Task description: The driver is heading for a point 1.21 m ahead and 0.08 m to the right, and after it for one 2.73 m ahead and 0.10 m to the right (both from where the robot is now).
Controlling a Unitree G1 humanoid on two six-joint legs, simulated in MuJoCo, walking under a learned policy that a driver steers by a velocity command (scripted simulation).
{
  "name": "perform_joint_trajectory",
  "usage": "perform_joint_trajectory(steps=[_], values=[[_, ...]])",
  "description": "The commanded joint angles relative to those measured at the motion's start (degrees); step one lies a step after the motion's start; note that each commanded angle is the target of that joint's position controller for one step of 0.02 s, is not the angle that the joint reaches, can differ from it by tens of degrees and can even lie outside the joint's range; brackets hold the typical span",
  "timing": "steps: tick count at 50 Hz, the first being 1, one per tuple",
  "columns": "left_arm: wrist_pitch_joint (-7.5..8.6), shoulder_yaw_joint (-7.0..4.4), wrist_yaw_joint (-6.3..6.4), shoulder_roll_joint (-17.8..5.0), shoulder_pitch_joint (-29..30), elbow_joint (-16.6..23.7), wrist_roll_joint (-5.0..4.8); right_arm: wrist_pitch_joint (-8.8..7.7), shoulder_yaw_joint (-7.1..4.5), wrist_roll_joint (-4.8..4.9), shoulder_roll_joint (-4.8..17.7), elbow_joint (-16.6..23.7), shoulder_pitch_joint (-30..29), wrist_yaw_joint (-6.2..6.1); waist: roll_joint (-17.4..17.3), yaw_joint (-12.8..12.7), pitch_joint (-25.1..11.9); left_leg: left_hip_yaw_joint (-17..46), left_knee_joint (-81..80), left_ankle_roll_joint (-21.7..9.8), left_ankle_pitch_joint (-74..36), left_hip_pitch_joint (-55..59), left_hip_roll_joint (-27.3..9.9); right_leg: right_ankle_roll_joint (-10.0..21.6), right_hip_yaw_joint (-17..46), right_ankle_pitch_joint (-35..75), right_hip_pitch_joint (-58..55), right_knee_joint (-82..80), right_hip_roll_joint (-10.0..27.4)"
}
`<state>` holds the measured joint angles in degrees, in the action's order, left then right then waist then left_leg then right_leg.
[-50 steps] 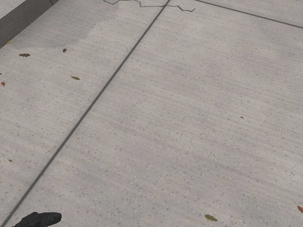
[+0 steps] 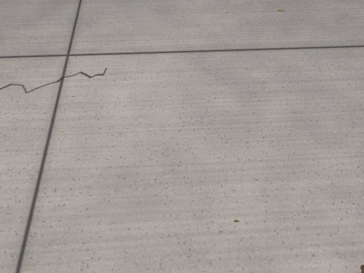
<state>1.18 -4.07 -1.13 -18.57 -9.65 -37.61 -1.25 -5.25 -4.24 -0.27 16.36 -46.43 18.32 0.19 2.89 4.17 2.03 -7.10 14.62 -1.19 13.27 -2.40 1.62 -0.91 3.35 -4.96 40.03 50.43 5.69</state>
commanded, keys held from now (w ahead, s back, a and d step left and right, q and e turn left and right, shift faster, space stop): w+e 0.22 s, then w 0.78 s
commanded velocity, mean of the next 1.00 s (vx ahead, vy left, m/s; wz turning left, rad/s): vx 0.50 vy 0.00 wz -0.26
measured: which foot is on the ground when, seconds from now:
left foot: down 0.00-0.20, up 0.22-0.68, down 0.70-1.00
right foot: up 0.00-0.16, down 0.18-0.70, up 0.72-1.00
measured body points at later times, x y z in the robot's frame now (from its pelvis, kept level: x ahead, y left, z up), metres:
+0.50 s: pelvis +0.28 -0.07 +0.00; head +0.30 -0.09 +0.45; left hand +0.41 +0.18 -0.10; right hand +0.40 -0.37 -0.10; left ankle +0.48 +0.07 -0.68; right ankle +0.23 -0.14 -0.74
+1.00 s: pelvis +0.57 -0.07 +0.00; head +0.60 -0.07 +0.45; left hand +0.79 +0.15 -0.10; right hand +0.55 -0.35 -0.12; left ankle +0.57 +0.02 -0.74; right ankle +0.65 -0.27 -0.68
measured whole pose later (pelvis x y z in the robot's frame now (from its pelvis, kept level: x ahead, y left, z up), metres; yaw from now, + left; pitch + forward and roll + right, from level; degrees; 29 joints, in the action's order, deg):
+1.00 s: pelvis +0.57 -0.07 +0.00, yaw -14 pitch +1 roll +1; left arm 3.2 -3.1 0.0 -17.0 -10.6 -41.0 -0.2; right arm -4.9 -2.1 0.0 15.2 -48.1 19.3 1.2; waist 2.5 3.1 0.9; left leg -2.0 15.0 -3.8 10.1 -6.3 3.6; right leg -0.9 2.8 -6.1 37.8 49.5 6.6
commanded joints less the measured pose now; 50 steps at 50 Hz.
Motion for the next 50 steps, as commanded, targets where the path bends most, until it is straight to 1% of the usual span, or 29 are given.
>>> perform_joint_trajectory(steps=[1,4,6,7,8,9,10,11,12,13,14,15,16,19,24,27,30,33,34,35,36,37,38,39,40,41,43,45,50], values=[[1.07,0.55,-1.17,-0.4,4.7,5.0,0.02,-0.69,-1.96,0.51,9.5,3.7,-4.0,-0.35,-5.6,-0.4,1.2,3.9,-6.1,-8.2,-17.6,-1.7,-15.0,0.8,-1.9,7.2,-2.4,-8.0,0.0],[0.97,0.47,-2.03,-1.0,8.7,7.2,-0.18,0.2,-2.43,1.39,11.1,2.2,-1.7,-0.35,-5.7,0.4,2.4,1.9,-4.4,-7.0,-20.5,3.4,-16.8,2.7,-3.7,4.1,-2.2,-12.7,-0.9],[0.76,-0.15,-2.37,-2.3,8.5,8.2,0.05,0.98,-2.85,1.87,12.5,1.8,-1.5,-0.53,-6.7,-1.0,1.4,-0.2,0.5,-5.8,-33.5,6.4,-17.4,4.7,-6.2,-1.6,-5.4,-14.4,-3.2],[0.51,-0.83,-2.33,-3.5,6.4,8.1,0.27,1.38,-3.14,2.08,13.4,1.8,-1.5,-0.76,-7.9,-2.7,-0.7,-1.4,5.5,-5.1,-43.9,7.2,-17.3,5.9,-8.0,-4.8,-9.6,-14.6,-5.4],[0.26,-2.03,-2.14,-5.5,0.4,6.9,0.31,1.84,-3.23,2.25,13.9,1.9,-1.8,-1.0,-7.9,-6.4,-4.3,-3.0,14.4,-4.1,-51.3,6.2,-16.3,7.6,-9.4,-5.3,-18.0,-16.2,-7.9],[-0.12,-3.93,-1.37,-8.7,-9.5,4.3,0.07,1.96,-2.64,2.09,12.7,2.2,-1.6,-1.29,-6.4,-11.5,-9.4,-4.6,27.2,-2.2,-49.0,-0.8,-14.3,9.9,-8.6,-2.1,-33.1,-19.0,-9.6],[-0.71,-5.5,-0.06,-14.3,-16.1,3.1,-0.25,1.49,-0.95,-0.04,7.9,4.0,0.8,-1.22,3.8,-12.0,-15.0,-5.1,47.3,0.8,-19.3,-20.3,-9.9,15.4,10.6,-3.1,-52.6,-19.6,2.1],[0.15,-5.16,-0.31,-16.8,-13.4,5.1,-0.53,-0.29,0.88,-0.62,4.2,6.8,2.2,-0.49,12.7,-7.7,-23.5,5.6,63.6,2.9,20.6,-37.8,1.1,25.5,42.9,-13.1,-64.0,-29.4,13.7],[0.86,-3.47,-0.7,-11.0,-13.7,5.2,-0.04,-1.77,-0.41,1.43,9.8,6.9,-3.1,0.44,4.8,-11.5,-22.2,13.1,65.7,1.8,17.6,-43.4,-2.7,22.5,39.7,-16.0,-62.6,-32.7,13.3],[1.42,-2.64,-0.71,-8.5,-12.3,4.3,0.38,-2.48,-0.2,2.79,9.7,7.7,-5.9,0.83,3.1,-10.6,-14.3,11.7,62.7,0.7,12.9,-44.5,-5.0,20.2,30.9,-12.8,-55.0,-32.9,11.3],[1.73,-2.14,-0.67,-7.2,-8.6,4.2,0.47,-2.63,0.08,1.89,8.7,7.2,-6.3,0.42,-2.0,-7.8,-9.2,11.1,57.2,0.7,8.7,-41.9,-7.5,18.1,24.3,-6.8,-46.0,-33.2,8.8],[1.98,-1.44,-0.53,-5.2,-5.4,4.6,0.93,-2.21,-0.27,0.68,9.1,6.6,-6.1,0.09,-1.3,-5.9,-6.9,11.1,52.8,1.1,6.3,-38.1,-9.2,17.1,19.8,0.4,-39.6,-34.0,7.1],[2.13,-1.05,-0.36,-4.6,-3.7,5.1,1.54,-1.49,-0.35,0.48,9.0,6.1,-4.6,0.2,0.1,-4.2,-6.0,11.2,51.5,1.5,4.7,-34.5,-10.0,17.0,17.6,4.3,-35.0,-35.4,6.0],[3.06,-1.16,0.08,-5.5,-3.8,3.4,1.36,0.09,0.12,-0.1,6.7,5.3,-3.8,0.04,-0.2,-3.1,-4.6,9.8,46.0,3.8,0.6,-32.3,-9.8,17.8,12.2,11.3,-29.2,-38.6,5.0],[3.07,-1.23,1.06,-6.4,-6.8,0.4,0.93,-0.12,1.23,0.08,4.2,7.3,-13.1,0.52,0.0,-6.5,-0.9,8.9,26.9,4.5,-17.7,-32.2,-8.1,14.3,5.1,7.9,-28.6,-40.2,1.7],[2.99,-1.46,1.05,-7.3,-10.2,-1.9,0.46,-0.59,1.53,0.84,3.9,8.6,-18.0,1.34,0.3,-8.7,1.0,8.5,20.0,3.7,-21.9,-30.6,-6.4,13.8,5.8,2.9,-30.5,-40.4,3.3],[2.41,-1.71,1.16,-7.6,-12.2,-3.8,0.23,-0.97,1.24,0.89,5.0,9.8,-20.2,2.21,0.8,-8.9,1.9,9.3,15.9,1.5,-17.4,-33.2,-5.7,13.1,7.7,5.0,-37.5,-37.3,6.4],[1.62,-2.06,1.52,-8.3,-11.9,-4.8,0.21,-1.22,0.62,0.73,6.5,9.3,-16.7,2.53,2.4,-6.3,0.2,7.8,13.8,-1.1,-10.3,-28.0,-3.9,11.2,8.3,15.6,-41.8,-32.1,7.5],[1.33,-1.92,1.6,-8.1,-11.0,-4.7,0.29,-1.28,-0.2,0.59,7.8,7.9,-11.4,2.24,2.1,-3.2,-3.1,5.9,12.3,-2.6,-10.1,-20.2,-2.1,10.0,6.6,24.8,-41.5,-25.8,5.4],[1.17,-1.12,1.73,-6.4,-11.2,-4.4,0.85,-1.31,-1.34,0.25,10.4,5.9,-3.1,1.81,0.7,0.5,-9.9,7.5,14.1,-5.0,-12.7,-6.6,-4.3,8.2,4.0,25.4,-36.9,-14.6,2.2],[1.79,0.38,1.6,-2.1,-16.6,-2.9,1.26,-1.26,-2.57,-0.78,15.7,5.1,4.3,1.55,-9.2,0.5,-20.1,27.1,15.4,-12.6,-9.6,16.5,-17.7,4.2,0.7,8.1,-17.7,6.3,-4.7],[2.74,1.11,1.45,-0.1,-19.2,-3.6,0.87,-0.83,-2.43,0.25,14.3,3.3,8.2,2.03,-19.6,0.7,-24.6,47.6,5.9,-16.8,3.8,25.0,-23.4,2.3,3.4,-28.2,-4.3,18.5,-10.9],[3.23,-0.13,1.11,-5.7,-13.4,-2.9,-0.33,-0.7,-1.1,1.27,10.1,3.5,6.4,1.91,-13.5,2.2,-17.6,45.2,3.2,-14.1,13.2,20.8,-22.2,2.8,6.1,-27.2,2.1,23.3,-7.4],[3.52,-0.41,1.03,-6.8,-8.4,-1.4,-0.81,-0.38,-0.59,1.08,8.9,4.2,1.8,1.67,-9.7,1.2,-10.2,38.1,1.8,-12.1,12.0,12.8,-20.6,3.2,3.5,-21.7,3.9,22.2,-4.3],[3.66,-0.34,1.14,-6.4,-5.5,-0.8,-0.08,-0.12,-0.16,0.44,7.9,4.7,-1.6,1.58,-6.7,0.0,-5.4,32.7,0.3,-11.6,6.5,5.0,-18.5,3.1,1.9,-17.3,2.7,19.3,-2.2],[3.5,-0.56,1.14,-5.8,-5.5,-0.9,0.46,-0.22,0.27,-0.2,6.7,5.0,-3.6,1.57,-7.1,-1.8,-3.3,28.9,-1.3,-11.4,1.2,-0.5,-16.6,2.9,1.8,-14.1,0.1,16.1,-0.3],[2.75,-0.38,1.13,-3.7,-8.3,-1.9,0.48,-0.61,0.57,-0.28,5.8,4.9,-4.9,1.59,-8.8,-4.0,-3.4,24.2,-4.0,-11.7,-4.9,-5.1,-14.5,2.1,1.4,-11.5,-4.6,13.3,0.9],[2.19,-0.11,1.32,-2.5,-7.8,-1.8,0.81,-1.04,0.31,0.18,6.8,4.0,-4.6,1.41,-8.1,-4.5,-2.4,20.5,-5.8,-12.7,-10.3,-7.0,-14.2,0.9,0.5,-9.2,-3.9,9.9,1.4],[2.92,0.7,0.93,-0.5,1.3,0.2,1.05,-0.37,-0.12,0.65,8.6,1.9,-1.9,0.45,-6.5,-2.0,-0.2,12.7,-7.3,-10.8,-16.8,-5.9,-11.5,-0.4,-1.2,6.1,-3.0,-7.6,0.9]])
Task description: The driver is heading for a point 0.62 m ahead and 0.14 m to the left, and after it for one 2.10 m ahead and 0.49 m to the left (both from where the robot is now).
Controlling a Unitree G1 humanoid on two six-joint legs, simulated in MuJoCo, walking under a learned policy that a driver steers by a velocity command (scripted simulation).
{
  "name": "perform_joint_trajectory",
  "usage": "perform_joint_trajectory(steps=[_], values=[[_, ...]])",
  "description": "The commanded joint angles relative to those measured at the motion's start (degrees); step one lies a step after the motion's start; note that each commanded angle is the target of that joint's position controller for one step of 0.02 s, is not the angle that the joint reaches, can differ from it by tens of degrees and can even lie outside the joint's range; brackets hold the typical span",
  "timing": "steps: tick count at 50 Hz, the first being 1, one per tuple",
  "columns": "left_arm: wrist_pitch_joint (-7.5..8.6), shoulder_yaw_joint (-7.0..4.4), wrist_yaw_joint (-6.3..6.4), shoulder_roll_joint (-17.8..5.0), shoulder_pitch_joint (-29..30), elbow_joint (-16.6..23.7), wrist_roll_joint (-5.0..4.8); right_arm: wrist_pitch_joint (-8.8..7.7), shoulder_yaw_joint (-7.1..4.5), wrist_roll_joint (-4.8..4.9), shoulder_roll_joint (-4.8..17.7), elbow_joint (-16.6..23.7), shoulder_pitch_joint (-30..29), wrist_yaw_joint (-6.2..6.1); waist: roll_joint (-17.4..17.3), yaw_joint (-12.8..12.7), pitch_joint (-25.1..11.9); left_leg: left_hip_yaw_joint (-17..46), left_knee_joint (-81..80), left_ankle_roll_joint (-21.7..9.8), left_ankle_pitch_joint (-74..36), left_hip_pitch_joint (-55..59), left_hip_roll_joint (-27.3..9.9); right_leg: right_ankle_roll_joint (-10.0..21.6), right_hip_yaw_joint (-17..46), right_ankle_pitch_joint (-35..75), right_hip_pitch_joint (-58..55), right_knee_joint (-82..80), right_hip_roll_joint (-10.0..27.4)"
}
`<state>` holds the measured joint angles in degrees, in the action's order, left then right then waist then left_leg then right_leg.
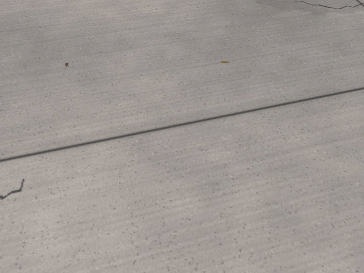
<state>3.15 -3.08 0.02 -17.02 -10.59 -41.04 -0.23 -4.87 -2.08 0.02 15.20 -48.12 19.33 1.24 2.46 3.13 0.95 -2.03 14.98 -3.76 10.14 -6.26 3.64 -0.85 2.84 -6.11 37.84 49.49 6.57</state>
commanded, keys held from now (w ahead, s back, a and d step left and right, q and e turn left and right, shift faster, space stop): w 0.18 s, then w+q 0.58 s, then q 0.16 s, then no key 0.08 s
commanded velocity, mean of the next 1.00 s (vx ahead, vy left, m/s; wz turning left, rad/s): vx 0.45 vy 0.00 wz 0.34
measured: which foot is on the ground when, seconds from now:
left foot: down 0.00-0.24, up 0.26-0.76, down 0.78-1.00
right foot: up 0.00-0.22, down 0.24-0.76, up 0.78-1.00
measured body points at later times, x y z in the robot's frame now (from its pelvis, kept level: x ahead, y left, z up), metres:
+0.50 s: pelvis +0.28 -0.06 +0.00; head +0.30 -0.06 +0.45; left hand +0.31 +0.22 -0.12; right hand +0.44 -0.32 -0.12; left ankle +0.34 +0.12 -0.67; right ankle +0.28 -0.15 -0.75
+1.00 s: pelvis +0.52 +0.05 -0.01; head +0.57 +0.08 +0.44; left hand +0.58 +0.37 -0.11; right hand +0.74 -0.17 -0.11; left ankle +0.53 +0.12 -0.75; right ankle +0.64 -0.10 -0.67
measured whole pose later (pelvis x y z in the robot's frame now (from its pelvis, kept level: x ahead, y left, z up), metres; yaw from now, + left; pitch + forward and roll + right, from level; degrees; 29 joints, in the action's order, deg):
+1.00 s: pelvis +0.52 +0.05 -0.01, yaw +24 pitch +2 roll -1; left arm 4.1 -3.6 1.2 -17.9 -5.0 -42.6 0.5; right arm -1.6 -4.3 0.0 16.8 -40.9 13.1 0.5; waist 1.4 1.6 5.0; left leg 2.4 23.0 -5.8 8.2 -16.4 5.9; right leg -3.5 3.7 -19.3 35.3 60.1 4.3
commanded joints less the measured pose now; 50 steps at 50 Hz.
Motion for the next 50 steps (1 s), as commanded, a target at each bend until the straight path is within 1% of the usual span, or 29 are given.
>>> perform_joint_trajectory(steps=[1,4,7,9,10,11,12,13,14,15,16,17,19,21,24,28,33,36,37,38,39,40,41,42,43,44,46,48,50], values=[[1.2,-0.07,-0.48,-1.6,4.3,4.1,-0.06,-0.59,-2.32,0.54,10.1,3.1,-2.0,-0.73,-6.0,-0.2,1.3,6.6,-7.6,-7.8,-13.4,-1.9,-13.2,-0.4,-1.4,9.7,-2.0,-10.1,-0.6],[1.73,0.12,-1.33,-1.5,9.6,5.6,-0.55,0.08,-2.52,0.95,10.9,1.2,1.7,-0.89,-5.7,1.9,2.5,6.7,-6.8,-7.7,-12.1,1.4,-14.7,0.0,-2.1,12.3,-2.8,-16.0,-2.0],[2.14,-0.08,-2.27,-2.4,12.2,7.0,-0.71,1.16,-2.87,1.23,11.4,-0.2,3.0,-1.21,-6.1,1.6,3.2,7.8,-3.8,-6.9,-15.2,7.6,-17.6,1.8,-1.6,7.8,-1.4,-19.4,-2.7],[2.29,-0.56,-2.57,-3.7,10.0,6.7,-0.56,1.76,-3.24,1.32,12.2,-0.6,2.3,-1.54,-6.9,-0.4,1.7,7.9,-0.1,-5.9,-22.5,10.4,-18.4,3.4,-2.3,3.4,-5.1,-20.8,-3.8],[2.41,-1.25,-2.41,-4.9,6.3,5.8,-0.29,2.03,-3.32,1.43,12.5,-0.6,1.5,-1.66,-7.2,-2.9,-0.6,7.6,4.8,-5.1,-31.1,9.8,-17.5,4.5,-3.5,2.3,-11.8,-22.1,-5.4],[2.45,-2.62,-1.93,-7.3,-2.0,3.4,-0.1,2.28,-2.84,1.26,11.5,-0.4,1.0,-1.71,-6.2,-7.2,-5.9,5.9,14.4,-3.6,-35.3,6.6,-14.5,6.2,-4.3,3.8,-24.2,-23.2,-6.2],[2.31,-3.83,-1.23,-11.3,-12.5,1.6,0.67,2.12,-1.51,0.0,8.4,1.1,1.0,-1.71,-1.4,-11.1,-15.0,4.1,30.9,-1.6,-21.9,-4.8,-11.1,9.6,5.1,5.9,-42.6,-20.1,3.1],[1.93,-4.72,-1.16,-15.6,-15.1,0.5,0.74,0.96,0.63,0.17,1.3,1.9,9.1,-1.25,14.0,-7.2,-22.8,2.9,51.1,2.1,17.5,-27.7,-0.8,18.4,31.1,-5.1,-62.0,-24.9,16.9],[1.75,-3.3,-1.04,-9.6,-15.7,0.9,0.25,0.08,-0.76,1.48,7.4,0.7,5.9,-0.97,9.0,-10.2,-22.2,10.2,58.0,2.0,23.2,-33.8,-2.6,17.6,36.2,-13.8,-60.2,-29.9,16.7],[1.82,-2.49,-0.76,-7.6,-11.9,0.9,0.24,-0.38,-1.88,2.78,10.6,2.5,0.4,-0.79,6.1,-10.0,-12.9,9.7,59.2,1.6,18.5,-37.2,-5.2,14.9,27.3,-13.0,-52.9,-31.4,15.0],[1.89,-2.08,-0.64,-6.4,-8.2,1.0,0.42,-0.45,-1.86,2.56,10.0,3.2,-2.7,-0.99,2.8,-8.3,-8.4,8.2,57.1,1.8,13.4,-36.0,-7.9,13.4,20.6,-8.7,-45.3,-33.0,12.7],[2.1,-1.64,-0.76,-4.7,-5.3,0.9,0.56,-0.14,-2.11,1.8,9.4,3.3,-4.0,-1.13,2.0,-6.8,-4.6,8.0,54.2,2.2,10.1,-34.4,-9.4,12.7,15.6,-4.7,-39.1,-35.2,10.7],[3.04,-1.41,-0.94,-3.2,-2.5,0.3,1.03,1.46,-2.24,1.86,7.3,2.4,-1.1,-1.23,3.6,-3.8,-2.9,8.3,51.8,3.0,6.3,-28.6,-11.2,12.0,9.0,-0.5,-32.1,-39.1,8.6],[3.78,-1.74,-0.89,-3.7,-1.5,-0.8,0.9,2.77,-2.11,1.83,5.3,2.6,-1.1,-1.37,2.4,-2.6,-0.9,8.3,50.0,3.7,4.4,-28.8,-11.6,12.3,4.0,3.8,-29.1,-41.5,8.6],[3.91,-2.32,-0.3,-5.1,-2.2,-2.5,1.27,3.31,-2.18,1.35,4.7,4.2,-4.6,-1.34,1.0,-2.9,1.0,8.9,43.5,4.6,-3.0,-32.8,-11.7,12.2,-2.0,8.2,-30.0,-42.8,8.2],[3.23,-2.7,0.48,-6.7,-3.1,-3.7,0.92,2.62,-1.58,1.13,3.3,6.3,-11.4,0.13,0.0,-5.1,2.7,4.7,29.9,4.0,-13.5,-31.0,-10.7,10.4,-9.6,9.9,-31.6,-43.4,6.6],[1.25,-3.54,0.78,-8.7,-7.3,-6.4,-0.43,2.67,-1.32,1.17,3.2,10.6,-18.8,1.73,-0.5,-7.4,4.9,1.1,22.0,1.4,-9.7,-33.8,-9.4,9.4,-12.7,15.4,-41.8,-39.9,9.8],[-0.13,-4.2,1.26,-10.8,-5.9,-6.2,-1.1,3.05,-2.6,1.14,5.5,11.6,-15.9,2.29,2.0,-4.1,1.2,-3.4,21.5,-1.7,-1.1,-26.4,-4.9,7.5,-14.9,39.5,-45.3,-29.9,10.3],[-0.67,-4.33,1.47,-11.4,-5.1,-6.0,-1.24,3.23,-3.66,1.29,7.3,10.6,-10.6,2.2,2.5,-0.9,-1.9,-4.8,21.2,-3.2,1.0,-19.5,-2.5,6.6,-15.7,46.4,-44.6,-22.0,9.6],[-0.96,-4.06,1.64,-11.1,-4.0,-5.6,-1.44,3.33,-5.45,1.44,10.1,8.4,-1.6,1.61,1.3,4.2,-6.5,-4.7,17.4,-5.3,-2.0,-6.5,0.0,4.8,-17.0,44.9,-39.6,-10.0,7.4],[-0.51,-3.06,1.79,-8.6,-5.0,-4.4,0.01,3.97,-7.43,1.27,15.7,6.9,5.8,0.26,-6.4,6.5,-11.3,7.9,15.6,-8.7,-7.3,9.9,-7.1,1.5,-17.1,25.0,-25.5,8.4,4.1],[1.12,-0.54,0.92,-0.5,-10.6,-1.4,1.76,3.36,-7.67,0.72,20.9,8.4,1.7,0.06,-19.1,-1.8,-16.9,40.7,9.9,-20.7,-8.3,26.5,-21.6,-2.5,-9.4,-29.3,-1.1,28.0,-9.3],[3.03,-1.26,0.16,-5.9,-4.6,-1.4,-0.34,2.66,-6.23,0.44,15.7,10.1,2.6,0.49,-10.3,3.1,-21.9,45.1,5.0,-21.0,-12.5,27.6,-23.5,-1.6,2.0,-30.5,3.1,32.5,-8.2],[3.81,-1.7,-0.02,-7.5,-0.1,0.2,-2.01,1.92,-5.42,0.17,13.1,10.2,-0.2,0.62,-7.7,2.8,-14.5,35.1,5.6,-18.4,-21.8,21.8,-21.8,-0.5,2.0,-25.8,5.7,30.9,-5.8],[4.03,-1.59,0.48,-6.9,0.2,-0.2,-1.15,1.64,-5.04,0.85,11.4,10.4,-3.3,0.53,-3.0,0.3,-9.6,27.7,6.2,-15.8,-27.7,13.7,-18.6,-0.3,1.7,-21.3,4.1,26.2,-3.3],[3.65,-2.06,1.02,-7.5,0.2,-0.7,0.32,1.89,-4.64,1.19,9.7,10.9,-6.4,0.18,-2.2,-1.5,-6.5,22.8,5.7,-14.0,-30.8,6.4,-16.6,-0.7,1.3,-18.8,1.3,21.9,-1.7],[1.91,-2.43,1.23,-7.5,-1.2,-0.5,0.75,2.26,-4.32,-0.07,9.2,12.4,-8.8,-0.42,-3.7,-4.3,-5.7,19.4,3.8,-13.3,-36.5,-2.4,-14.6,-1.6,1.3,-16.2,-5.1,18.3,-1.4],[0.7,-1.87,1.38,-5.3,-3.0,-1.1,0.86,2.23,-4.52,-0.27,10.1,12.1,-8.9,-0.96,-4.2,-5.2,-6.3,15.4,3.5,-13.1,-42.3,-5.5,-13.5,-3.0,-0.1,-13.0,-6.7,12.8,-2.3],[0.22,-1.34,1.53,-4.0,-1.3,-0.7,0.97,2.65,-4.45,0.13,10.3,11.3,-8.2,-1.7,-5.5,-4.7,-7.1,12.6,4.1,-11.7,-43.3,-5.8,-12.0,-3.8,-0.7,-8.0,-6.9,5.7,-3.0]])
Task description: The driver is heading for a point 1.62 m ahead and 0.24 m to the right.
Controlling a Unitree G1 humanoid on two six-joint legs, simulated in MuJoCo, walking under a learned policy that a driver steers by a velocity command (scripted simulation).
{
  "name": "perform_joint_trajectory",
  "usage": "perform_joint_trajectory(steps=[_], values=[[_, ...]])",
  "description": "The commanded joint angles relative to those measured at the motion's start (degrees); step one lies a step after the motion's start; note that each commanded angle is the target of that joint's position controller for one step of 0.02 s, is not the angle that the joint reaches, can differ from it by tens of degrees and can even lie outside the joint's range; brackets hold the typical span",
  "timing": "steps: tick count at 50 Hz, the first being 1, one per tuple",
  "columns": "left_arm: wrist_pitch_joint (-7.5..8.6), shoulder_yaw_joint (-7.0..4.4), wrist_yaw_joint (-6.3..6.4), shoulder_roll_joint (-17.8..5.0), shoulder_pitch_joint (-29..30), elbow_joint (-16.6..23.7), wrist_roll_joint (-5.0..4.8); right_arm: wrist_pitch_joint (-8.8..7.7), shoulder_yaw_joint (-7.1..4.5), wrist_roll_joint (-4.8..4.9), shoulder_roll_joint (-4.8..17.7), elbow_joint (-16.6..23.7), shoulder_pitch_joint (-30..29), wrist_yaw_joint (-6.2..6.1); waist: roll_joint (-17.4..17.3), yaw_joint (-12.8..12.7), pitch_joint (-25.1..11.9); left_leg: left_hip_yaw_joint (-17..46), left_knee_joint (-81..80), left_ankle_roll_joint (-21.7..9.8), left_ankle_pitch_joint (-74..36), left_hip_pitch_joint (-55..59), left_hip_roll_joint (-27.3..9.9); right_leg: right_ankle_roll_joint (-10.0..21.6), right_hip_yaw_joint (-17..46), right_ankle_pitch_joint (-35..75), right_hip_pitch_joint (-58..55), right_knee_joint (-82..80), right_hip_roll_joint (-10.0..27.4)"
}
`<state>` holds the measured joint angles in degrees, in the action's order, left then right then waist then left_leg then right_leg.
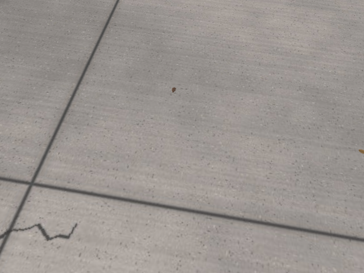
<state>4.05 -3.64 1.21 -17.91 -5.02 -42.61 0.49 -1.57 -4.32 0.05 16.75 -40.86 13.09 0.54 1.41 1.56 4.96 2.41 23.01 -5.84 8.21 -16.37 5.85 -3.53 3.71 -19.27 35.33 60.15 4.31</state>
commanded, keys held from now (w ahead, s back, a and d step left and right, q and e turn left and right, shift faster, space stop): no key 1.00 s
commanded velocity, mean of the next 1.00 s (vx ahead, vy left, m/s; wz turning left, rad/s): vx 0.05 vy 0.00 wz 0.10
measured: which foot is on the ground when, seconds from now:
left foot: down 0.00-1.00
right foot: up 0.00-0.20, down 0.22-1.00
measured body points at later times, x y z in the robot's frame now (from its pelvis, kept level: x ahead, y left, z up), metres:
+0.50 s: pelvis +0.13 -0.04 -0.01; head +0.14 -0.04 +0.44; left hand +0.27 +0.21 -0.12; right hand +0.24 -0.30 -0.14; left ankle +0.05 +0.07 -0.74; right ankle +0.19 -0.15 -0.74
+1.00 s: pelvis +0.13 -0.04 -0.01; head +0.14 -0.04 +0.44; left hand +0.23 +0.23 -0.14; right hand +0.18 -0.30 -0.15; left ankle +0.05 +0.07 -0.74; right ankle +0.19 -0.15 -0.74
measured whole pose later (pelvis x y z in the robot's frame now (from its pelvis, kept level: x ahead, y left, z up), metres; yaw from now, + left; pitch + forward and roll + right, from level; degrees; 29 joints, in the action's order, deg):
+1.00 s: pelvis +0.13 -0.04 -0.01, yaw +3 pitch -2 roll +0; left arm -0.5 -2.6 1.4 -14.0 -4.6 -58.2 0.0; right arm -0.1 -1.5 -0.5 12.7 -57.5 14.7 -1.8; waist 0.2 0.0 2.6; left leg 3.4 27.4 -0.8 21.2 -4.4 1.7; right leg 0.9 0.6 -10.3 16.5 28.6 -1.2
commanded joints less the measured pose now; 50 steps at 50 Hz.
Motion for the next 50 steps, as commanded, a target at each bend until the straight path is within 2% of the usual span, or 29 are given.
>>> perform_joint_trajectory(steps=[1,4,7,9,10,11,12,13,14,15,16,18,19,20,21,24,26,35,50], values=[[-0.77,-0.5,0.21,-2.7,-5.7,1.0,0.24,-0.25,-2.06,0.36,8.5,3.7,-1.8,-1.34,-5.2,-2.6,-11.7,7.0,-3.5,-8.6,-39.9,4.5,-13.2,-1.3,-1.6,8.6,-5.4,-8.5,-1.0],[-0.67,-0.19,-0.54,-2.7,-1.6,1.7,-0.25,0.72,-1.64,0.25,8.1,2.7,-0.9,-2.0,-6.6,-0.4,-12.1,6.5,-2.9,-6.4,-34.1,5.5,-12.6,-1.1,-1.6,17.1,-8.1,-17.6,-1.8],[-0.49,-0.4,-1.13,-3.6,0.9,2.2,-0.22,1.04,-1.07,-0.26,7.5,1.4,-0.4,-1.85,-7.0,0.8,-10.6,9.2,-1.3,-6.2,-29.4,7.6,-14.4,-0.1,-1.0,16.6,-9.0,-22.6,-2.2],[-0.11,-0.71,-1.44,-4.4,1.0,2.3,0.15,1.04,-0.65,-0.18,6.8,0.7,-0.7,-1.68,-7.3,0.5,-9.6,11.6,1.7,-5.9,-28.2,9.0,-15.5,1.5,-1.0,13.3,-9.7,-26.0,-2.6],[0.19,-0.83,-1.59,-4.5,-0.3,1.9,0.4,1.03,-0.31,0.1,6.2,0.4,-1.5,-1.71,-7.2,-0.7,-9.4,12.2,3.6,-5.0,-26.4,9.0,-15.1,2.7,-1.3,14.8,-12.2,-30.0,-2.8],[0.61,-0.82,-1.66,-4.3,-2.1,1.3,0.84,0.91,0.11,0.27,5.4,0.0,-1.6,-1.72,-6.4,-2.2,-9.3,11.9,5.7,-3.0,-23.2,7.9,-13.4,4.2,-1.3,23.5,-17.4,-36.4,-2.5],[0.98,-1.13,-1.31,-6.6,-2.7,1.3,1.67,0.4,0.57,-0.75,4.0,0.0,0.4,-1.65,-2.7,-1.2,-11.5,10.5,9.0,-0.3,-16.5,5.5,-9.7,6.3,3.8,43.2,-24.9,-36.5,2.6],[0.61,-1.35,-0.92,-8.8,-2.0,1.6,2.05,-0.04,0.75,-1.51,3.1,-1.0,7.4,-1.53,5.1,2.8,-15.4,8.3,12.9,2.7,1.0,-0.6,-5.3,12.7,9.9,58.2,-34.6,-32.2,9.7],[-0.2,-0.16,-0.8,-3.4,-2.7,1.0,1.65,0.32,1.01,-1.31,3.3,-2.2,7.6,-1.8,8.2,0.9,-18.0,5.9,15.2,5.5,15.1,-1.5,-4.3,17.9,14.2,55.0,-35.3,-32.9,13.3],[-0.8,0.76,-1.03,-1.0,-2.5,0.5,0.78,1.25,0.74,-0.9,4.6,-1.7,5.0,-1.92,8.8,0.4,-16.7,4.6,15.1,6.6,18.5,-1.4,-5.2,18.5,16.4,46.8,-32.8,-35.0,13.5],[-1.38,0.85,-1.27,-1.3,-1.6,0.1,0.5,2.35,0.54,-0.53,4.6,-1.7,3.5,-2.16,8.1,0.4,-15.3,4.0,13.4,7.0,16.9,-0.7,-5.8,17.2,16.3,38.7,-30.5,-36.3,12.2],[-2.0,0.51,-1.71,-3.2,2.3,0.6,0.19,4.2,0.67,-0.7,4.0,-2.7,3.5,-1.98,6.4,1.8,-11.6,3.8,4.7,6.2,9.1,4.7,-6.7,12.0,11.0,23.1,-22.5,-37.2,7.5],[-2.01,0.32,-1.95,-3.8,2.5,0.8,0.17,4.59,0.53,-0.87,4.9,-3.0,2.5,-1.82,3.9,0.7,-9.1,4.3,2.9,5.0,7.5,4.4,-6.7,9.3,7.1,15.5,-20.3,-37.1,4.2],[-1.85,0.21,-2.09,-4.0,2.7,0.7,0.18,4.48,0.44,-0.8,5.2,-3.5,1.9,-1.67,1.3,-0.3,-7.7,4.6,3.0,3.8,8.1,2.4,-6.6,7.7,4.0,13.1,-21.3,-36.2,1.8],[-1.61,0.22,-2.08,-3.9,2.5,0.3,0.28,4.17,0.62,-0.8,4.5,-3.7,1.4,-1.63,1.1,-0.5,-7.9,4.9,2.5,3.1,6.8,2.2,-6.9,7.0,3.1,14.8,-22.6,-35.2,1.1],[-1.28,0.37,-1.46,-2.6,1.5,-1.1,-0.1,2.85,0.62,-0.85,4.3,-4.9,1.1,-1.85,-0.3,-1.3,-10.1,5.3,2.1,3.4,-0.4,2.8,-7.6,7.8,1.9,25.6,-27.4,-32.0,0.6],[-1.5,0.3,-1.18,-2.4,1.5,-2.1,-0.26,2.39,0.64,-0.74,4.0,-5.8,1.3,-2.0,-1.4,-1.5,-10.4,5.1,2.2,3.9,-2.9,3.1,-7.5,8.3,1.6,28.0,-28.5,-31.2,0.4],[-3.02,0.02,-0.77,-2.3,3.1,-6.6,-0.39,2.04,0.83,-0.55,3.4,-9.8,2.6,-2.39,-1.8,-1.4,-6.3,4.8,0.2,4.0,-1.0,2.5,-7.7,7.3,0.8,22.5,-28.3,-32.4,-1.1],[-4.02,-0.04,0.43,-2.4,2.6,-13.6,-0.51,0.92,1.73,-0.54,2.1,-15.7,4.0,-2.56,-1.7,-1.6,-4.0,3.1,-1.9,4.3,3.5,1.6,-7.1,6.8,0.8,16.9,-28.5,-34.3,-2.1]])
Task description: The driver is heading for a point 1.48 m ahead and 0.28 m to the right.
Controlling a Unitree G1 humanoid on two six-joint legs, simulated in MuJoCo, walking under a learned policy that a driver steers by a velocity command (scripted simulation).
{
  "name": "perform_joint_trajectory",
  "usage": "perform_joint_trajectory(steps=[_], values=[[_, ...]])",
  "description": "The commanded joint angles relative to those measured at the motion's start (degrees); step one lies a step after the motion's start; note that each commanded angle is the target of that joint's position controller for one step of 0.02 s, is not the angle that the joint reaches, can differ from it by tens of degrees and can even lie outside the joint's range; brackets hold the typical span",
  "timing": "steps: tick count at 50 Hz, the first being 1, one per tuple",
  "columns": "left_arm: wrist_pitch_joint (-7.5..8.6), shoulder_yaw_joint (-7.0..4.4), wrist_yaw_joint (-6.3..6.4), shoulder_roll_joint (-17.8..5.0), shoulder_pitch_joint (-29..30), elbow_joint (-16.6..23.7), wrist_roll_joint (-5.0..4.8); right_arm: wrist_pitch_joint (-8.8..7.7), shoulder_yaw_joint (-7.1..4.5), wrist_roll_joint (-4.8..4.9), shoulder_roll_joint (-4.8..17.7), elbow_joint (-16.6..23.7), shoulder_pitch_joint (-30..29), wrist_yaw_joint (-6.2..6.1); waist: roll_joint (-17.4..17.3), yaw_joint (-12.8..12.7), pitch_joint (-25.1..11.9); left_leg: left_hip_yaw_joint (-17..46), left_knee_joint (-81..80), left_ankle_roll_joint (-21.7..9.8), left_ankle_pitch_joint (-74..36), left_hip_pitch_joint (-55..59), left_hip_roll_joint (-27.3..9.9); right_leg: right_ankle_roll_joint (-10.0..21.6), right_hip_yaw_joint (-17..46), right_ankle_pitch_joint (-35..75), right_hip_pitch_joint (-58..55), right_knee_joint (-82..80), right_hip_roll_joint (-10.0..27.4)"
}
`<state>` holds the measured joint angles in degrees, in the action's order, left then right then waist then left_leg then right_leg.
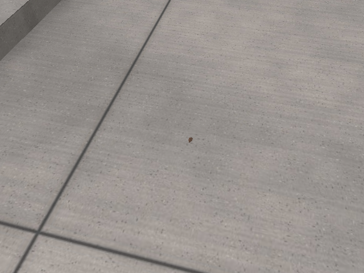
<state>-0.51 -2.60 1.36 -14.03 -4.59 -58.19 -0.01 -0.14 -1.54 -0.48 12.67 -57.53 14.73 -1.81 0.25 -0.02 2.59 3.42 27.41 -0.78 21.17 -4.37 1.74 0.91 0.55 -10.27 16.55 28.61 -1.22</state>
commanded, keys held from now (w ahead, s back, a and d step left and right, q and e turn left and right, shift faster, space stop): no key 0.02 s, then w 0.98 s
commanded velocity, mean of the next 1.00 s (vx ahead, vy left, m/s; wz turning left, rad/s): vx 0.37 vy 0.00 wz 0.00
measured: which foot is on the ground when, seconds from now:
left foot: down 0.00-0.30, up 0.32-0.76, down 0.78-1.00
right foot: down 0.00-0.78, up 0.80-1.00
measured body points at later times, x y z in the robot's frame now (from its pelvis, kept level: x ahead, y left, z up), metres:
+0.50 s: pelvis +0.12 -0.04 +0.01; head +0.12 -0.05 +0.46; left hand +0.09 +0.21 -0.13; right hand +0.23 -0.31 -0.12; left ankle +0.16 +0.12 -0.66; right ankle +0.06 -0.12 -0.73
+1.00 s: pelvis +0.39 +0.03 +0.01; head +0.41 +0.04 +0.46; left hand +0.48 +0.31 -0.12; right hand +0.44 -0.23 -0.12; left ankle +0.41 +0.11 -0.73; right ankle +0.41 -0.13 -0.65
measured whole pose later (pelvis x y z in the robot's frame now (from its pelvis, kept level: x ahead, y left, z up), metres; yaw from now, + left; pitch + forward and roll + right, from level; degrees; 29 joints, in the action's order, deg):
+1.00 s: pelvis +0.39 +0.03 +0.01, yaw +0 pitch +0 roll +1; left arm 4.7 -3.0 0.5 -16.4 -12.0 -55.2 -1.2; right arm -5.8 -2.9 -0.2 13.8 -55.2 14.7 2.1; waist 2.4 1.4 2.0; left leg -3.8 18.5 -4.3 7.8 -10.7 3.7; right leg 2.4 1.9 -15.0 32.2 62.7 6.7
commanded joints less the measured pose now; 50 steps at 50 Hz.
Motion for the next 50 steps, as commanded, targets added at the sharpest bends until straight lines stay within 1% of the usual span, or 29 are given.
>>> perform_joint_trajectory(steps=[1,2,5,7,8,10,12,13,14,15,16,17,19,21,24,27,31,35,37,38,39,40,41,42,43,44,46,47,50], values=[[0.52,-1.06,0.32,-6.3,2.1,1.7,-0.02,-0.55,-0.99,-0.01,6.0,0.7,2.5,-0.22,-0.5,0.0,-1.6,2.0,-6.4,-0.7,-9.2,-10.4,-3.0,2.3,4.0,7.5,-9.6,-2.9,3.4],[0.43,-0.95,0.35,-5.8,1.2,0.9,-0.02,-0.51,-0.91,0.03,5.7,-0.1,3.7,-0.25,-0.8,0.1,-2.5,1.8,-7.2,-1.1,-3.3,-10.2,-2.7,2.3,3.4,1.0,-9.7,-3.0,2.7],[0.81,-1.24,0.42,-6.6,1.8,0.7,-0.54,-0.66,-1.58,0.78,8.0,0.5,3.8,-0.63,-3.2,0.9,2.5,6.0,-9.8,-5.1,17.7,-13.0,-4.6,2.3,1.2,-21.2,-1.7,0.6,-0.3],[2.65,-0.94,-0.2,-5.3,4.8,2.0,-0.99,-1.8,-2.35,1.49,10.4,0.1,6.9,-0.69,-7.6,2.6,6.1,16.0,-15.8,-9.3,24.0,-9.3,-11.8,1.5,-1.7,-16.7,6.8,7.4,-1.5],[3.65,-0.9,-0.68,-4.9,5.6,2.5,-1.29,-2.49,-2.94,1.78,11.9,0.1,6.1,-0.69,-10.1,2.4,8.4,21.1,-18.0,-11.5,22.1,-7.4,-16.4,1.5,-2.2,-11.6,10.8,11.4,-0.3],[5.29,-1.14,-1.64,-5.5,4.2,2.5,-1.65,-3.49,-2.84,1.78,10.4,0.3,5.1,-0.47,-9.6,1.2,9.1,21.1,-16.2,-12.2,10.6,-3.5,-18.3,2.5,-0.9,-12.0,13.9,12.1,2.3],[6.14,-1.38,-2.34,-5.0,-0.9,0.8,-2.08,-3.54,-2.67,2.21,9.7,0.9,3.2,0.13,-8.0,-1.8,7.0,14.4,-12.0,-9.4,1.0,-5.6,-14.8,3.1,-3.2,-9.8,3.6,2.3,1.2],[6.14,-2.19,-2.32,-6.1,-6.4,-1.5,-1.97,-3.58,-2.62,1.94,9.7,1.7,1.9,0.34,-7.1,-4.1,4.1,10.7,-7.8,-7.7,-7.1,-9.8,-11.5,3.1,-3.5,-6.1,-7.1,0.1,-0.8],[6.17,-3.43,-2.17,-9.3,-13.4,-3.4,-1.64,-3.91,-2.28,1.85,8.9,3.0,0.1,0.44,-1.4,-6.9,0.7,5.0,3.8,-5.0,-16.6,-16.0,-6.7,5.4,5.5,-7.5,-16.9,-3.9,3.2],[6.07,-4.91,-2.37,-14.8,-21.7,-5.0,-1.63,-4.65,-1.44,1.36,5.4,5.0,0.0,0.4,13.5,-8.6,-4.0,-3.0,23.8,-0.3,-8.4,-27.8,1.1,12.7,27.3,-13.1,-28.0,-12.3,14.6],[6.44,-3.28,-2.87,-11.5,-22.8,-5.4,-0.8,-5.42,-1.7,1.99,6.4,6.0,-0.7,0.35,13.9,-7.8,-5.4,1.5,37.4,-0.1,10.3,-35.0,2.0,16.4,41.5,-15.6,-29.3,-18.5,21.8],[7.01,-1.97,-2.98,-8.4,-17.5,-4.0,-0.61,-5.93,-2.16,3.25,7.6,5.8,-0.4,0.8,8.0,-4.8,-0.8,4.3,43.4,-1.9,8.0,-38.4,-1.8,15.3,37.2,-16.7,-24.6,-18.0,22.4],[7.38,-0.9,-3.26,-6.4,-11.3,-1.4,-0.4,-6.28,-2.41,3.12,7.1,5.3,-1.0,1.29,3.2,-2.1,2.8,2.4,40.6,-3.6,-2.2,-38.5,-6.8,11.9,24.8,-13.0,-18.2,-19.6,17.9],[6.94,0.0,-3.06,-5.0,-11.4,-1.2,0.01,-5.72,-3.15,2.11,7.5,5.4,-1.7,1.4,4.1,-1.3,2.3,0.5,35.5,-2.8,-7.5,-34.4,-8.9,9.7,16.1,-4.1,-14.9,-21.0,14.0],[6.34,0.0,-1.92,-7.2,-15.3,-2.0,0.11,-4.95,-3.07,1.5,5.9,7.0,-5.7,1.52,3.1,-2.1,2.6,-2.0,28.7,0.0,-12.3,-36.3,-9.1,10.6,11.2,5.3,-15.1,-22.6,13.0],[5.74,-0.15,-0.98,-8.6,-16.3,-1.6,0.3,-4.93,-2.36,1.44,4.5,9.7,-12.5,1.69,2.9,-3.3,3.6,-3.0,17.2,1.5,-18.5,-36.2,-8.3,10.3,7.7,9.1,-13.7,-23.5,12.4],[5.4,-0.35,-0.71,-8.6,-19.9,-2.1,-0.38,-5.22,-1.59,1.9,4.2,11.9,-19.3,2.74,3.3,-5.0,5.1,-4.7,7.5,1.3,-24.6,-32.2,-6.3,10.0,4.6,9.9,-13.3,-24.0,12.5],[4.65,-0.96,-0.59,-9.0,-21.1,-2.6,-0.93,-5.73,-1.59,2.23,5.7,13.9,-22.1,4.04,3.6,-3.6,5.3,-3.8,2.8,-1.4,-21.7,-31.6,-5.5,9.1,3.9,16.6,-20.5,-20.4,15.8],[4.21,-1.54,-0.57,-10.5,-19.6,-1.9,-0.77,-5.91,-2.66,2.13,8.2,13.3,-17.6,4.2,5.3,-0.1,1.1,-5.5,2.3,-3.3,-18.3,-23.3,-2.9,7.8,3.0,33.2,-22.8,-13.7,16.1],[3.78,-1.56,-0.59,-10.5,-18.6,-1.5,-0.51,-5.85,-3.82,2.09,10.2,11.3,-10.4,3.98,5.9,3.9,-3.6,-6.8,2.3,-4.8,-17.4,-13.8,-1.0,6.8,1.4,42.6,-22.0,-5.1,14.5],[3.47,-1.02,-0.56,-9.4,-18.3,-0.8,-0.03,-5.63,-5.14,2.13,12.6,8.2,0.2,3.47,5.4,8.5,-10.1,-5.4,3.0,-6.8,-17.3,1.1,-2.1,5.0,-0.3,41.0,-15.3,7.7,11.7],[4.03,0.69,-1.11,-3.8,-23.6,0.6,0.59,-5.5,-6.37,0.62,18.1,6.3,9.1,3.07,-5.2,7.6,-20.2,16.3,3.1,-14.2,-10.8,24.8,-17.0,1.9,-2.4,19.1,5.7,29.7,5.0],[5.49,1.86,-1.5,-0.2,-25.9,-0.2,-0.13,-5.31,-5.62,0.79,16.4,5.3,11.2,3.51,-14.1,6.5,-26.8,39.2,-8.2,-19.0,1.0,31.1,-24.8,0.8,3.9,-22.2,17.1,42.9,-2.7],[6.76,0.11,-1.77,-6.8,-19.2,1.3,-2.06,-5.63,-4.24,1.35,12.1,5.5,7.1,3.59,-10.3,6.8,-17.7,35.6,-11.3,-15.6,5.5,24.2,-22.2,2.2,7.3,-21.4,23.3,48.4,0.7],[7.54,-0.45,-1.68,-8.8,-14.3,3.1,-2.96,-5.87,-3.6,1.4,10.4,6.8,1.0,3.51,-7.8,5.1,-9.7,27.2,-13.1,-13.5,2.1,14.7,-20.5,3.1,5.2,-15.6,25.1,47.6,3.8],[7.73,-0.71,-1.23,-8.8,-12.2,3.4,-2.47,-6.1,-3.01,0.91,8.7,7.5,-3.4,3.61,-3.9,3.2,-5.8,20.5,-14.9,-12.6,-4.4,5.8,-18.5,3.1,4.0,-10.3,22.5,44.6,6.5],[6.47,-1.0,-0.93,-6.3,-14.5,2.8,-1.39,-6.54,-2.27,-0.12,6.3,7.5,-6.5,4.1,-4.8,-0.7,-3.7,12.3,-18.1,-11.5,-11.3,-4.2,-14.8,2.7,4.2,-5.4,15.5,39.8,9.5],[5.78,-0.89,-0.89,-4.9,-15.4,2.6,-1.31,-6.62,-2.2,0.05,6.1,7.1,-6.2,4.2,-4.8,-1.4,-3.4,10.4,-19.3,-11.9,-12.5,-6.2,-14.2,2.3,3.9,-5.1,14.2,38.1,9.9],[4.67,-1.18,-0.58,-5.1,-11.1,4.7,-0.76,-6.84,-2.61,0.17,8.6,5.6,-3.2,3.34,-3.8,-1.4,-0.5,6.7,-22.2,-13.2,-15.6,-8.4,-13.9,0.5,3.0,-0.4,18.5,31.3,10.8]])
Next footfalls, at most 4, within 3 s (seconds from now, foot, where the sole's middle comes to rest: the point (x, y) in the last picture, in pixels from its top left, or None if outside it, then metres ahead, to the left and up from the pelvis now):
0.78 left None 0.46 0.12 -0.77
1.32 right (219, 209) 0.77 -0.12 -0.77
1.86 left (164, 151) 1.07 0.11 -0.77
2.40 right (230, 121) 1.27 -0.21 -0.77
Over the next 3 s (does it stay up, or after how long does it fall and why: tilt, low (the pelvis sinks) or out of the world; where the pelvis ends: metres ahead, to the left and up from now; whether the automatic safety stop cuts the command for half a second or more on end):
stays up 1.43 -0.19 -0.01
